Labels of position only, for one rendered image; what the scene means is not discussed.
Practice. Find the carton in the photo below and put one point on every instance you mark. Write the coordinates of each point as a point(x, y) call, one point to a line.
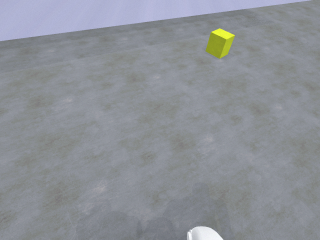
point(219, 43)

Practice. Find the robot right thigh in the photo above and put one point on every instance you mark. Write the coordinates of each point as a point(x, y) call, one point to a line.
point(203, 233)

